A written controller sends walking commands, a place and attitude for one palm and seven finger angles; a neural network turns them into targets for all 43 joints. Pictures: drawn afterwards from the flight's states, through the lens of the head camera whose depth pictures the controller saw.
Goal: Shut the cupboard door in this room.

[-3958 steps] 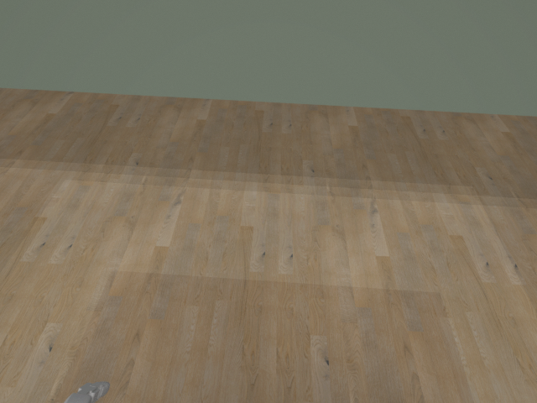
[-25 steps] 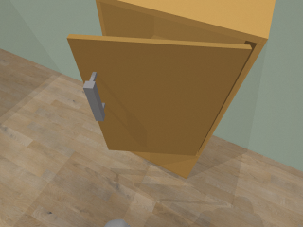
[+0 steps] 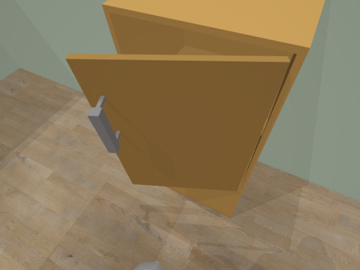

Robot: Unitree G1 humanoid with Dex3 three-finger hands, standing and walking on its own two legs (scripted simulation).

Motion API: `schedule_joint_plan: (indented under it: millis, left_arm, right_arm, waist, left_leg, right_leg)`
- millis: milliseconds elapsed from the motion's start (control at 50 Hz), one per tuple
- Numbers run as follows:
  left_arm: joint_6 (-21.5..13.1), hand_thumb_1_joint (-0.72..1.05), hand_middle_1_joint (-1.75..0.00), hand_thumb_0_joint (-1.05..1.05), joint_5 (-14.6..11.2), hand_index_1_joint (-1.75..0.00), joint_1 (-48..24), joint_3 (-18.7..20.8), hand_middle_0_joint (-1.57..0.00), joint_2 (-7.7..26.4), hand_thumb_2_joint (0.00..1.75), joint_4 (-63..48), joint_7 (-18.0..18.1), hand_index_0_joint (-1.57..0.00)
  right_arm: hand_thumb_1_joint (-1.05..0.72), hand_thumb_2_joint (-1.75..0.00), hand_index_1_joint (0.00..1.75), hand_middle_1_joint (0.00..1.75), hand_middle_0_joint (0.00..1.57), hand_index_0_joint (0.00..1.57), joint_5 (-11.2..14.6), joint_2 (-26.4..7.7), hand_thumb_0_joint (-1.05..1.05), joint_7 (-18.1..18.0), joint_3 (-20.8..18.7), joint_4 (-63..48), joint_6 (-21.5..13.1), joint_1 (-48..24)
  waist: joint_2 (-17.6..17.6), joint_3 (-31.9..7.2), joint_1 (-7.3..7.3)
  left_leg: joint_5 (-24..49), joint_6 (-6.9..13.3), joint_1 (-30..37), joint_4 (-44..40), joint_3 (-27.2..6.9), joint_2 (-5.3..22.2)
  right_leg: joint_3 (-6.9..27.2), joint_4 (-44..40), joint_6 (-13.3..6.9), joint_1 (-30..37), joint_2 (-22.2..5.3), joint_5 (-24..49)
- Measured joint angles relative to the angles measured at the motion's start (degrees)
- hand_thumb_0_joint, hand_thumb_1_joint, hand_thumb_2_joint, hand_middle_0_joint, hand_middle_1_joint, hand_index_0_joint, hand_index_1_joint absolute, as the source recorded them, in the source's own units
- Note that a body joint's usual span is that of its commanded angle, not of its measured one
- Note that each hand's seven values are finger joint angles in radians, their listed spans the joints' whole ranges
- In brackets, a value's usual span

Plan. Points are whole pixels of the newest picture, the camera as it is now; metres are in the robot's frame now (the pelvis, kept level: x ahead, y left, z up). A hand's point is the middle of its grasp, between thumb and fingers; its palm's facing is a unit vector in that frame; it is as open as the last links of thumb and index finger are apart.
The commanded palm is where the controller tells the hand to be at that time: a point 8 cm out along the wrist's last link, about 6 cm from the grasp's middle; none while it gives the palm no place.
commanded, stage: come to a stop and stand still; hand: left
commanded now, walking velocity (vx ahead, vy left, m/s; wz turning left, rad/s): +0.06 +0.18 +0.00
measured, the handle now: (108, 125) +0.42 +0.22 +0.06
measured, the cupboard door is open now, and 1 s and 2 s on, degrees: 23 23 23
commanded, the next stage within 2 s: look again from close up in 0.64 s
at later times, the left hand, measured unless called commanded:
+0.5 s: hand out of the picture -0.03 +0.24 -0.17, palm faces +0.05 -0.99 -0.16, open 7.4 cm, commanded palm none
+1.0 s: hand out of the picture +0.01 +0.19 -0.17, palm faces +0.01 -0.98 -0.21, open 7.2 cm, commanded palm none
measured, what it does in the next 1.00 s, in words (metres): steps on the spot: left foot, then right foot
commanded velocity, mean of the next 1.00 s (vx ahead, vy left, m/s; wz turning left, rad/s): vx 0.05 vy -0.03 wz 0.00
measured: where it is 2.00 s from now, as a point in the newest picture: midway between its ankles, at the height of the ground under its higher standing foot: outside the picture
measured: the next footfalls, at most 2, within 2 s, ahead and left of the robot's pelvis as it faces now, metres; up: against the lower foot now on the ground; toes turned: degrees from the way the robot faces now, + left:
left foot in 0.34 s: -0.04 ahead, +0.15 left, +0.00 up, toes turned +5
right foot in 0.78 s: -0.02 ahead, -0.07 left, +0.00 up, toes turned +8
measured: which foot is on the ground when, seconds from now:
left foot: up 0.00-0.32, down 0.34-1.00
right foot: down 0.00-0.34, up 0.36-0.76, down 0.78-1.00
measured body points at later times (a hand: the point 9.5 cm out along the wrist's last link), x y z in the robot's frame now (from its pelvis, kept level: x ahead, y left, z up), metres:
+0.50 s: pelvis -0.05 +0.05 +0.02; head -0.04 +0.09 +0.46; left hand -0.03 +0.29 -0.16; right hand -0.04 -0.17 -0.13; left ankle -0.08 +0.15 -0.73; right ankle -0.06 -0.09 -0.69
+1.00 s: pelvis -0.05 +0.02 +0.00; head -0.05 +0.02 +0.45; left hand +0.01 +0.24 -0.15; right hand -0.04 -0.22 -0.16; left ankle -0.08 +0.15 -0.73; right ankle -0.06 -0.09 -0.73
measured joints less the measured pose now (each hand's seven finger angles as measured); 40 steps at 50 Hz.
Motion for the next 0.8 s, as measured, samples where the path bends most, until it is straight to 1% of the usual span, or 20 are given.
schedule_joint_plan:
  millis: [20, 60, 100, 140, 200, 240, 280, 320, 340, 360, 380, 420, 500, 560, 640, 700, 740, 780, 800]
  left_arm:
    - [-0.06, 0.91, -0.30, 0.01, 0.02, -0.30, 0.18, -0.09, -0.20, -0.26, 0.90, -0.13, 0.06, -0.20]
    - [-0.13, 0.91, -0.30, 0.01, -0.05, -0.30, 0.41, -0.35, -0.20, -0.76, 0.90, -0.34, 0.10, -0.20]
    - [-0.20, 0.91, -0.30, 0.01, -0.08, -0.30, 0.49, -0.63, -0.20, -1.22, 0.90, -0.54, -0.01, -0.20]
    - [-0.33, 0.91, -0.30, 0.01, -0.10, -0.30, 0.54, -0.88, -0.20, -1.52, 0.90, -0.78, -0.19, -0.20]
    - [-0.36, 0.91, -0.30, 0.01, -0.06, -0.30, 0.47, -1.03, -0.20, -1.56, 0.90, -0.95, -0.53, -0.21]
    - [-0.26, 0.91, -0.30, 0.01, 0.06, -0.30, 0.33, -0.91, -0.20, -1.29, 0.90, -0.93, -0.75, -0.21]
    - [-0.13, 0.91, -0.30, 0.01, 0.08, -0.30, 0.17, -0.70, -0.20, -0.80, 0.90, -0.62, -0.93, -0.21]
    - [0.14, 0.91, -0.30, 0.01, -0.22, -0.30, 0.22, -0.49, -0.20, -0.21, 0.90, 0.01, -1.06, -0.21]
    - [0.38, 0.91, -0.30, 0.01, -0.45, -0.30, 0.21, -0.42, -0.20, 0.14, 0.90, 0.45, -1.13, -0.21]
    - [0.78, 0.91, -0.30, 0.01, -0.62, -0.30, -0.01, -0.23, -0.20, 0.77, 0.90, 1.09, -1.18, -0.21]
    - [1.19, 0.91, -0.30, 0.01, -0.66, -0.30, 0.03, -0.07, -0.20, 1.24, 0.90, 1.70, -1.17, -0.21]
    - [1.83, 0.91, -0.30, 0.01, -0.44, -0.30, 0.29, 0.06, -0.20, 1.81, 0.90, 2.81, -1.18, -0.21]
    - [1.55, 0.91, -0.30, 0.01, -0.36, -0.30, -0.15, 0.21, -0.20, 2.33, 0.90, 3.68, -1.70, -0.20]
    - [1.27, 0.91, -0.30, 0.01, -0.62, -0.30, -1.00, 0.32, -0.20, 2.42, 0.90, 3.52, -1.77, -0.20]
    - [1.75, 0.91, -0.30, 0.01, -0.86, -0.30, -2.54, 0.32, -0.20, 2.09, 0.90, 3.23, -1.66, -0.20]
    - [1.86, 0.91, -0.30, 0.01, -1.08, -0.30, -3.96, 0.22, -0.20, 1.40, 0.90, 3.01, -1.59, -0.20]
    - [1.41, 0.91, -0.30, 0.01, -1.21, -0.30, -4.68, 0.12, -0.20, 0.81, 0.90, 2.87, -1.53, -0.20]
    - [0.24, 0.91, -0.30, 0.01, -1.04, -0.30, -4.04, -1.17, -0.20, 1.20, 0.90, 1.20, -1.20, -0.20]
    - [-0.38, 0.91, -0.30, 0.01, -0.90, -0.30, -3.83, -1.22, -0.20, 0.90, 0.90, 0.83, -0.82, -0.20]
  right_arm:
    - [-0.91, -0.90, 0.30, 0.30, 0.21, 0.21, -0.04, -0.51, 0.00, -0.05, -0.16, 0.37, 0.48, 0.34]
    - [-0.91, -0.90, 0.29, 0.30, 0.20, 0.20, -0.08, -1.43, 0.00, 0.08, -0.35, 1.14, 1.06, 0.87]
    - [-0.91, -0.90, 0.29, 0.30, 0.20, 0.20, -0.08, -2.16, 0.00, 0.35, -0.39, 1.66, 1.22, 1.49]
    - [-0.91, -0.90, 0.29, 0.30, 0.20, 0.20, -0.07, -2.64, 0.00, 0.62, -0.30, 2.02, 1.26, 2.21]
    - [-0.91, -0.90, 0.29, 0.29, 0.20, 0.20, -0.05, -2.89, 0.00, 0.94, -0.06, 2.47, 1.13, 3.32]
    - [-0.91, -0.90, 0.29, 0.29, 0.20, 0.20, -0.04, -2.72, 0.00, 1.09, 0.20, 2.66, 0.83, 4.03]
    - [-0.91, -0.90, 0.29, 0.29, 0.20, 0.20, -0.07, -2.29, 0.00, 1.15, 0.54, 2.84, 0.28, 4.68]
    - [-0.91, -0.90, 0.29, 0.29, 0.20, 0.20, -0.12, -1.79, 0.00, 1.10, 1.02, 2.96, -0.70, 5.55]
    - [-0.91, -0.90, 0.29, 0.29, 0.20, 0.20, -0.22, -1.48, 0.00, 1.01, 1.23, 3.12, -1.38, 6.09]
    - [-0.91, -0.90, 0.29, 0.29, 0.20, 0.20, -0.42, -0.63, 0.00, 0.87, 1.42, 3.52, -1.84, 6.47]
    - [-0.91, -0.90, 0.29, 0.29, 0.20, 0.20, -0.65, 0.11, 0.00, 0.87, 1.78, 3.70, -2.01, 7.20]
    - [-0.91, -0.90, 0.29, 0.29, 0.20, 0.20, -1.08, 1.36, 0.00, 0.76, 2.47, 4.14, -2.31, 8.84]
    - [-0.92, -0.90, 0.29, 0.30, 0.20, 0.20, -1.32, 3.14, 0.01, -0.17, 3.32, 5.22, -3.12, 11.67]
    - [-0.92, -0.90, 0.29, 0.30, 0.21, 0.21, -1.25, 4.15, 0.01, -0.54, 3.68, 5.95, -3.53, 12.98]
    - [-0.91, -0.90, 0.30, 0.30, 0.21, 0.21, -1.29, 4.91, 0.00, -0.97, 3.55, 6.73, -3.64, 13.97]
    - [-0.91, -0.90, 0.30, 0.30, 0.21, 0.21, -1.35, 4.79, 0.00, -1.20, 3.19, 7.39, -3.42, 14.46]
    - [-0.91, -0.90, 0.30, 0.30, 0.21, 0.21, -1.18, 4.44, 0.00, -1.23, 2.89, 8.04, -3.26, 14.84]
    - [-0.90, -0.90, 0.30, 0.30, 0.21, 0.21, -0.73, 4.10, 0.00, -0.81, 3.07, 7.56, -3.06, 15.59]
    - [-0.90, -0.90, 0.30, 0.30, 0.21, 0.21, -0.62, 3.61, 0.00, -0.60, 2.88, 7.38, -3.13, 15.26]
  waist:
    - [0.00, -0.18, 0.01]
    - [-0.19, -0.30, 0.07]
    - [-0.46, -0.31, 0.03]
    - [-0.84, -0.38, 0.04]
    - [-1.57, -0.67, 0.17]
    - [-2.25, -0.89, 0.37]
    - [-3.02, -1.19, 0.60]
    - [-3.48, -1.78, 0.49]
    - [-3.63, -2.18, 0.27]
    - [-4.79, -2.20, 0.20]
    - [-5.46, -2.68, 0.16]
    - [-5.69, -4.08, -0.26]
    - [-5.16, -5.30, -1.42]
    - [-5.19, -4.94, -1.87]
    - [-5.11, -3.96, -2.87]
    - [-4.46, -3.23, -3.80]
    - [-4.00, -3.09, -4.05]
    - [-4.87, -3.30, -3.76]
    - [-4.46, -3.11, -3.54]
  left_leg:
    - [-1.48, -0.20, -1.10, 4.25, -0.86, -0.64]
    - [-1.77, -0.73, -2.54, 10.94, -1.92, -1.46]
    - [-0.78, -1.29, -2.84, 13.75, -2.46, -1.72]
    - [0.26, -1.78, -2.20, 13.30, -2.75, -1.60]
    - [1.07, -2.06, -0.25, 9.26, -2.84, -1.06]
    - [1.08, -1.89, 1.71, 4.68, -2.61, -0.71]
    - [1.70, -1.58, 4.36, -1.49, -2.24, -0.51]
    - [5.67, -1.21, 8.19, -10.23, -1.81, -0.28]
    - [7.12, -0.62, 9.67, -13.73, -1.90, -0.22]
    - [7.67, 0.21, 10.01, -14.10, -1.57, -0.90]
    - [7.85, 0.97, 10.21, -14.12, -1.33, -1.22]
    - [8.57, 1.98, 11.13, -15.83, -1.14, -1.17]
    - [11.62, 2.66, 12.90, -21.14, -1.56, -1.10]
    - [13.08, 2.82, 13.38, -23.51, -1.36, -1.30]
    - [13.44, 2.64, 13.02, -23.93, -0.88, -1.30]
    - [12.86, 2.19, 12.33, -22.73, -0.80, -0.95]
    - [11.99, 1.67, 11.66, -21.11, -0.74, -0.77]
    - [10.00, 0.98, 10.01, -17.46, -0.03, -1.35]
    - [8.60, 0.59, 8.96, -14.95, 0.28, -0.83]
  right_leg:
    - [-0.07, -0.44, -0.28, 0.14, -0.11, 0.10]
    - [0.04, -1.62, -0.43, 0.38, -0.25, 1.16]
    - [0.11, -2.79, -0.43, 0.48, -0.34, 2.37]
    - [0.13, -3.78, -0.28, 0.38, -0.43, 3.42]
    - [0.02, -4.81, 0.08, -0.07, -0.61, 4.75]
    - [-0.03, -5.16, 0.46, -0.55, -0.82, 5.50]
    - [0.00, -5.25, 1.00, -1.07, -1.04, 6.11]
    - [-0.08, -4.55, 1.81, -1.80, -1.05, 6.27]
    - [-0.20, -3.60, 2.27, -2.38, -1.05, 6.00]
    - [0.39, -2.36, 2.40, -2.66, -1.54, 4.48]
    - [0.71, -1.14, 2.39, -2.85, -1.58, 1.22]
    - [0.87, 3.39, 2.30, -3.81, -0.95, -3.24]
    - [1.65, 12.98, 2.15, -6.20, 0.03, -3.54]
    - [2.31, 15.21, 2.63, -7.10, 0.03, -2.74]
    - [2.45, 12.73, 3.04, -6.60, -0.08, -3.54]
    - [1.97, 7.08, 2.76, -4.51, 0.08, -4.16]
    - [1.46, 0.88, 2.55, -1.97, 0.20, -0.51]
    - [1.83, -5.52, 1.66, 0.77, -0.25, 6.04]
    - [2.08, -5.41, 1.23, 0.72, 0.21, 4.35]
